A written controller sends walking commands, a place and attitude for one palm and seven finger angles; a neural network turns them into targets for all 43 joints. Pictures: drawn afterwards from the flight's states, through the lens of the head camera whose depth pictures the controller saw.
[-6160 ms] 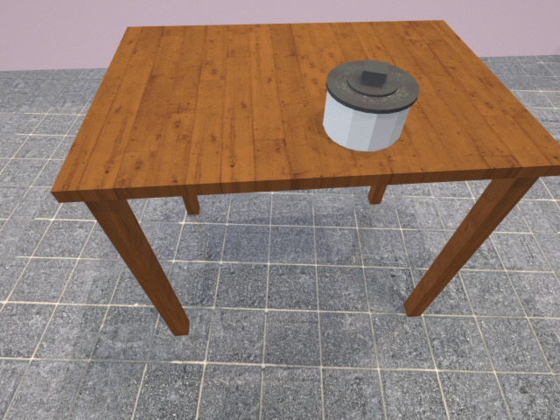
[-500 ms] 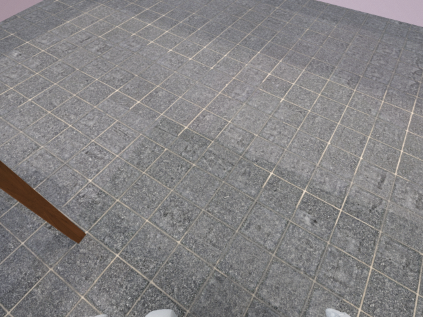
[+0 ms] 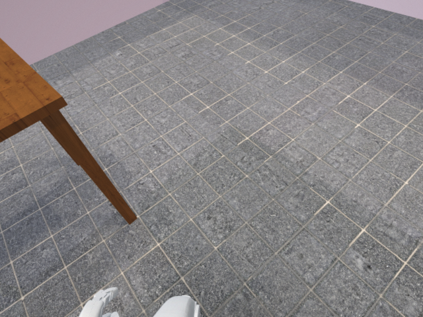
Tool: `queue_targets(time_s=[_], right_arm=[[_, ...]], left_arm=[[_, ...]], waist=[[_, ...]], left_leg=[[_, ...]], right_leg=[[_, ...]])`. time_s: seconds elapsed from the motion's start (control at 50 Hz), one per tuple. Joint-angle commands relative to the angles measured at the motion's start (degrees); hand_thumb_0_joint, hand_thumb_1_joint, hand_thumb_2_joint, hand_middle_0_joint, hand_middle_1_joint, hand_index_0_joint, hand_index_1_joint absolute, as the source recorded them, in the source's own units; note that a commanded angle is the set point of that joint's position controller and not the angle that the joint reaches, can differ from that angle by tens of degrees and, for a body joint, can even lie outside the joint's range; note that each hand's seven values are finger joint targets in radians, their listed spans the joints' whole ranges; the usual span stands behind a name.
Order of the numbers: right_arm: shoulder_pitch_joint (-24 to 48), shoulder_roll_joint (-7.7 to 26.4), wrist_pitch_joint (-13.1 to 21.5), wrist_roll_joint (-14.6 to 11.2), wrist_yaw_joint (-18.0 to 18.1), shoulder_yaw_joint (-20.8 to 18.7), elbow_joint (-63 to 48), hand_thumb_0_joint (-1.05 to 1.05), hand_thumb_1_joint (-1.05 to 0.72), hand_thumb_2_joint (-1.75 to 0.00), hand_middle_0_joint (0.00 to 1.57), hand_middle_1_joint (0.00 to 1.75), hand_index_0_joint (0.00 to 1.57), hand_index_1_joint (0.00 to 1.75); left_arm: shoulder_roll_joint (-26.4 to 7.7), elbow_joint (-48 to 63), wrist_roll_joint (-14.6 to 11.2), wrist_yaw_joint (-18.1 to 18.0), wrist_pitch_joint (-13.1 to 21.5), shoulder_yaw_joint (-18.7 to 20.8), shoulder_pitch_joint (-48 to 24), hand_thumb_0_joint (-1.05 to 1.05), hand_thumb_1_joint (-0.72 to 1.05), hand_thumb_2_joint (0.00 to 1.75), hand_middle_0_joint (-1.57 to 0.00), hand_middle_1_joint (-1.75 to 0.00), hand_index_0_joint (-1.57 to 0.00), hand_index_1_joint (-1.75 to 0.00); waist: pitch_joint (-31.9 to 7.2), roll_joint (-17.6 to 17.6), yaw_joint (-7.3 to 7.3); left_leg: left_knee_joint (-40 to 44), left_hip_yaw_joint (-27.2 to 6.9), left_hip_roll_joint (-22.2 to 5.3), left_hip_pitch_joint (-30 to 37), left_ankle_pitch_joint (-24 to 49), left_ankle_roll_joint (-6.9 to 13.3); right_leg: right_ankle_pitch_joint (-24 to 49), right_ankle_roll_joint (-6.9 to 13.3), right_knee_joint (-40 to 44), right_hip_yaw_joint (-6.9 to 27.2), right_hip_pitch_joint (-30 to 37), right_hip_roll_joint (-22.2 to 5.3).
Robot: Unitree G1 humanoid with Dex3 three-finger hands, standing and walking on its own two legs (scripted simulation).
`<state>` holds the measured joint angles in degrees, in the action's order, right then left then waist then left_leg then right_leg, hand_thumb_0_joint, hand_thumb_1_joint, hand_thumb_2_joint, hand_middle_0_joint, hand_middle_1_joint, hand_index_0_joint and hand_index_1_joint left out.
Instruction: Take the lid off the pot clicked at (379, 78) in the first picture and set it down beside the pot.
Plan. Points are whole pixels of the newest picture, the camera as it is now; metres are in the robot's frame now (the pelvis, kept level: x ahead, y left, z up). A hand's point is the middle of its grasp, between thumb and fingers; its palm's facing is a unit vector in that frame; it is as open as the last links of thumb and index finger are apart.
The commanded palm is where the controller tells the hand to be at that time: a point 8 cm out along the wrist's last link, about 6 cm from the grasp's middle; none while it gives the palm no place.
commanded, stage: turn to face it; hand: left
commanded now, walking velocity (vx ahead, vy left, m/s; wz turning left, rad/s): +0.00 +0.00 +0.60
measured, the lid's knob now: out of the picture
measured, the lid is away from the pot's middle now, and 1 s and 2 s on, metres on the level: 0.00 0.00 0.00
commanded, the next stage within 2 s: take the last steps up to it in 1.26 s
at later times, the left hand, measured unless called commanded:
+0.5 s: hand out of the picture +0.02 +0.26 -0.16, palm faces +0.33 -0.90 -0.27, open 7.4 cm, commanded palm none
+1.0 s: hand out of the picture -0.04 +0.19 -0.16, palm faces +0.57 -0.78 -0.26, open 7.4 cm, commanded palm none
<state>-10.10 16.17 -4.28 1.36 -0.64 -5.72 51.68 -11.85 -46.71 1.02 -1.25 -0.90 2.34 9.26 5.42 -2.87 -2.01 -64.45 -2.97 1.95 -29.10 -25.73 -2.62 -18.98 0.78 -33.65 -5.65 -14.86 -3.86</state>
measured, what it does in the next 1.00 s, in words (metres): steps on the spot, turning left: left foot, then right foot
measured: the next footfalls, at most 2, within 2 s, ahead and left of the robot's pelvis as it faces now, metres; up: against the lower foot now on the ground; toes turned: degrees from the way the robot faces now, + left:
left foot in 0.26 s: +0.03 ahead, +0.13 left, +0.00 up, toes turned +15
right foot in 0.66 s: +0.12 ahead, -0.11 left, +0.00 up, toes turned +22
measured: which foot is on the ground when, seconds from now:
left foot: up 0.00-0.24, down 0.26-0.66, up 0.68-1.00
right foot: down 0.00-0.26, up 0.28-0.64, down 0.66-1.00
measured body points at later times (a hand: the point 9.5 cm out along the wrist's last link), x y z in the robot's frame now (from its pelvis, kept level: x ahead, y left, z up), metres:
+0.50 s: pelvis +0.01 +0.02 +0.00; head +0.06 +0.05 +0.45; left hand +0.01 +0.31 -0.14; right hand +0.19 -0.20 -0.12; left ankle -0.01 +0.12 -0.73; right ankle +0.05 -0.14 -0.67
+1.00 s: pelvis +0.02 -0.01 +0.00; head +0.06 +0.02 +0.44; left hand -0.07 +0.23 -0.14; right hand +0.25 -0.18 -0.14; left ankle -0.05 +0.09 -0.72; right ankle +0.09 -0.13 -0.73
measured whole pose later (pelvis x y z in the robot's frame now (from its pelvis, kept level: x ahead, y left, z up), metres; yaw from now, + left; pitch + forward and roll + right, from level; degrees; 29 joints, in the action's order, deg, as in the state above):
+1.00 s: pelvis +0.02 -0.01 +0.00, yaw +36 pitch +0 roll +2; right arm -8.7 14.3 -3.4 0.7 -1.3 -4.0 50.8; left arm -13.1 -49.5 1.5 -0.7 -1.8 2.5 13.2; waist 6.4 2.5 -0.2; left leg -40.0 3.8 -0.3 -18.8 -21.6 -2.4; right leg -19.6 -2.1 -35.2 -10.2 -14.5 -9.9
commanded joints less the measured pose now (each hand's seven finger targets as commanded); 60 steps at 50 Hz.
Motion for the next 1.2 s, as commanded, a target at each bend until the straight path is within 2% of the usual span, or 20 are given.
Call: queue_targets(time_s=[0.0,0.14,0.2,0.22,0.24,0.26,0.38,0.52,0.6,0.62,0.64,0.66,0.72,0.88,0.96,0.98,1.0,1.02,1.1,1.18], right_arm=[[3.07,2.64,1.27,-0.41,-0.95,-0.11,-5.62,0.00,-0.90,-0.90,0.20,0.30,0.20,0.30],[6.62,1.39,2.16,-1.01,-1.11,1.10,-7.01,0.00,-0.90,-0.90,0.20,0.30,0.20,0.30],[1.87,2.88,2.83,-0.74,-0.74,0.81,-6.18,0.00,-0.90,-0.90,0.20,0.30,0.20,0.30],[-1.96,5.94,3.31,-0.52,-0.71,-0.02,-5.49,0.00,-0.90,-0.90,0.20,0.30,0.20,0.30],[-6.28,13.21,3.73,-0.21,-0.21,-2.05,-5.30,0.00,-0.90,-0.90,0.20,0.30,0.20,0.30],[-10.03,15.41,2.97,-0.85,-0.01,-2.27,-3.76,0.00,-0.90,-0.90,0.20,0.30,0.20,0.30],[1.13,8.75,3.53,-0.31,1.34,-0.12,-6.09,0.00,-0.90,-0.90,0.20,0.30,0.20,0.30],[-0.47,9.82,2.89,-0.10,1.03,-1.10,-5.11,0.00,-0.90,-0.90,0.20,0.30,0.20,0.30],[2.60,8.60,2.46,-0.69,1.00,-1.34,-6.11,0.00,-0.90,-0.90,0.20,0.30,0.20,0.30],[2.00,5.57,2.52,-1.26,0.67,-0.90,-6.66,0.00,-0.90,-0.90,0.20,0.30,0.20,0.30],[1.97,1.78,2.66,-1.18,0.47,-0.19,-8.30,0.00,-0.90,-0.90,0.20,0.30,0.20,0.30],[3.00,4.85,2.19,-0.39,0.58,-0.87,-8.13,0.00,-0.90,-0.90,0.20,0.30,0.20,0.30],[0.50,4.09,1.30,-0.22,-0.55,-0.97,-5.30,0.00,-0.90,-0.90,0.20,0.30,0.20,0.30],[4.92,1.04,1.90,-0.91,-1.11,0.98,-6.30,0.00,-0.90,-0.90,0.20,0.30,0.20,0.30],[-1.73,2.47,2.98,-0.80,-0.53,0.94,-4.66,0.00,-0.90,-0.90,0.20,0.30,0.20,0.30],[-4.10,6.33,3.61,-0.51,-0.35,0.08,-4.34,0.00,-0.90,-0.90,0.20,0.30,0.20,0.30],[-7.27,12.70,3.85,-0.27,0.06,-1.60,-4.33,0.00,-0.90,-0.90,0.20,0.30,0.20,0.30],[-10.99,14.26,3.07,-0.56,0.21,-1.43,-3.42,0.00,-0.90,-0.90,0.20,0.30,0.20,0.30],[-1.18,7.37,3.45,-0.05,1.86,0.87,-4.30,0.00,-0.90,-0.90,0.20,0.30,0.20,0.30],[-0.32,7.30,3.26,-0.03,1.71,0.90,-3.73,0.00,-0.90,-0.90,0.20,0.30,0.20,0.30]], left_arm=[[-10.50,3.21,0.46,-0.95,1.28,2.83,3.20,0.00,0.90,0.90,-0.20,-0.30,-0.20,-0.30],[-13.62,1.27,0.69,-0.70,0.50,3.88,6.39,0.00,0.90,0.90,-0.20,-0.30,-0.20,-0.30],[-13.99,0.59,0.06,-0.35,0.15,4.20,5.99,0.00,0.90,0.90,-0.20,-0.30,-0.20,-0.30],[-12.86,0.88,-0.34,-0.11,0.05,4.04,5.76,0.00,0.90,0.90,-0.20,-0.30,-0.20,-0.30],[-9.02,3.48,-0.84,0.45,-0.03,3.28,5.47,0.00,0.90,0.90,-0.20,-0.30,-0.20,-0.30],[-8.92,5.38,-0.27,0.12,-0.48,2.47,2.10,0.00,0.90,0.90,-0.20,-0.30,-0.20,-0.30],[-8.83,1.09,-0.20,0.46,-1.18,3.05,2.20,0.00,0.90,0.90,-0.20,-0.30,-0.20,-0.30],[-8.07,3.10,-0.43,0.34,-0.75,2.46,-0.47,0.00,0.90,0.90,-0.20,-0.30,-0.20,-0.30],[-9.09,1.98,-0.80,-0.03,0.45,2.87,5.94,0.00,0.90,0.90,-0.20,-0.30,-0.20,-0.30],[-13.04,1.82,-0.15,-0.49,1.16,3.59,8.06,0.00,0.90,0.90,-0.20,-0.30,-0.20,-0.30],[-17.87,2.14,0.59,-0.84,1.30,4.63,7.99,0.00,0.90,0.90,-0.20,-0.30,-0.20,-0.30],[-17.14,2.75,0.18,-1.09,0.94,4.36,7.61,0.00,0.90,0.90,-0.20,-0.30,-0.20,-0.30],[-11.30,4.20,0.23,-1.09,0.79,3.11,-0.94,0.00,0.90,0.90,-0.20,-0.30,-0.20,-0.30],[-13.87,1.44,0.80,-0.71,0.52,3.68,5.20,0.00,0.90,0.90,-0.20,-0.30,-0.20,-0.30],[-13.51,0.59,0.07,-0.34,-0.14,4.01,4.72,0.00,0.90,0.90,-0.20,-0.30,-0.20,-0.30],[-11.80,1.19,-0.48,-0.06,-0.39,3.65,5.69,0.00,0.90,0.90,-0.20,-0.30,-0.20,-0.30],[-7.41,3.42,-0.77,0.41,-0.47,2.65,5.21,0.00,0.90,0.90,-0.20,-0.30,-0.20,-0.30],[-8.07,4.92,-0.05,-0.03,-0.87,1.83,1.17,0.00,0.90,0.90,-0.20,-0.30,-0.20,-0.30],[-7.57,0.14,-0.48,0.22,-0.95,2.32,1.66,0.00,0.90,0.90,-0.20,-0.30,-0.20,-0.30],[-6.29,-1.18,-0.57,0.62,-1.35,1.83,2.77,0.00,0.90,0.90,-0.20,-0.30,-0.20,-0.30]], waist=[[-5.29,14.18,2.86],[-7.09,15.93,4.87],[-9.84,13.31,2.13],[-12.42,6.97,-0.12],[-14.62,-12.61,-2.70],[-15.11,-12.09,-3.99],[-7.87,-5.00,1.50],[-8.43,-6.89,0.28],[-10.21,-4.86,3.81],[-10.83,5.49,4.94],[-8.51,21.07,5.28],[-7.74,15.48,5.24],[-3.82,12.96,0.67],[-5.47,15.96,4.57],[-9.34,12.47,1.42],[-11.99,3.38,0.10],[-12.41,-15.37,-1.73],[-11.84,-10.34,-3.69],[-7.90,-7.98,1.04],[-7.51,-6.80,1.07]], left_leg=[[0.08,3.28,-2.64,-4.11,0.32,-1.63],[20.05,8.43,-2.08,4.62,0.15,-0.33],[34.88,9.79,-1.13,14.98,10.05,1.03],[41.34,4.73,-4.78,26.07,18.99,3.07],[41.98,-17.57,-21.69,37.37,42.98,11.77],[40.74,-21.03,-27.40,36.27,53.29,17.43],[43.51,-10.24,-13.94,19.97,35.60,11.76],[42.16,-15.95,-12.73,18.62,31.05,12.08],[34.77,-16.24,-8.81,10.86,29.16,8.36],[26.50,-12.30,-4.14,1.91,17.75,4.86],[12.50,-0.72,3.78,-8.32,-7.20,0.05],[1.63,-3.90,0.15,-6.99,-9.06,0.51],[-7.88,-1.26,-2.84,-5.33,-0.20,-0.11],[16.15,7.45,-1.90,4.04,-0.91,-0.64],[36.84,8.34,-1.08,17.25,11.44,0.94],[41.92,0.94,-7.18,27.42,20.36,3.56],[43.28,-20.22,-23.61,34.29,44.01,11.84],[41.96,-20.38,-26.78,30.90,46.94,16.16],[42.44,-9.67,-16.19,21.66,41.57,12.75],[44.41,-8.72,-14.72,19.17,32.21,12.35]], right_leg=[[30.31,6.46,11.54,6.70,9.40,-14.19],[35.59,6.28,7.87,2.72,11.53,-16.89],[33.85,2.37,-0.14,-1.55,9.10,-15.85],[28.18,-0.54,-10.93,-3.27,1.08,-14.26],[-8.22,-5.99,-25.11,-5.06,-17.36,-5.13],[-21.12,-5.99,-31.48,1.01,-21.61,-3.68],[-5.34,-6.68,-30.35,5.77,-15.54,-2.53],[-6.24,-6.25,-13.46,4.84,-9.33,1.30],[5.03,-5.46,6.63,3.64,6.27,2.67],[6.28,-3.25,15.13,12.38,14.92,-5.92],[11.80,4.15,18.74,28.09,16.02,-22.48],[11.07,7.86,18.07,26.68,8.92,-24.83],[12.01,6.21,15.58,13.59,2.24,-16.36],[27.36,6.61,10.48,4.81,7.08,-16.38],[26.47,1.58,0.36,-0.10,5.03,-14.69],[19.07,-1.65,-9.60,-2.49,-3.45,-11.86],[-15.49,-6.12,-22.08,-3.46,-19.66,-3.60],[-20.21,-5.10,-28.59,1.51,-19.84,-3.35],[-8.22,-5.42,-31.84,5.13,-16.49,-2.74],[-7.31,-5.39,-21.22,3.17,-10.97,-0.69]])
